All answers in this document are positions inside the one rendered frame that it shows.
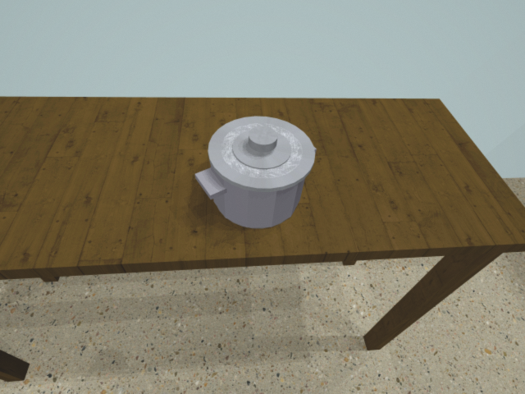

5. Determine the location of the pot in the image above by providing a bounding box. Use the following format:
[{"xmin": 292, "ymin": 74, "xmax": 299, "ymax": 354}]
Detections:
[{"xmin": 195, "ymin": 147, "xmax": 317, "ymax": 228}]

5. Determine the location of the knob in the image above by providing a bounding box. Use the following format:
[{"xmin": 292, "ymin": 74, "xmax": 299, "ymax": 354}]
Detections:
[{"xmin": 249, "ymin": 126, "xmax": 277, "ymax": 153}]

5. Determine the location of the table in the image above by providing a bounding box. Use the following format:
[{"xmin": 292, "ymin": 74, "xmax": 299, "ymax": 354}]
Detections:
[{"xmin": 0, "ymin": 97, "xmax": 525, "ymax": 382}]

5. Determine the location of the lid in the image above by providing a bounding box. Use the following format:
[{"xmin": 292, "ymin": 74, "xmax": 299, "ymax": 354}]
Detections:
[{"xmin": 208, "ymin": 116, "xmax": 315, "ymax": 192}]

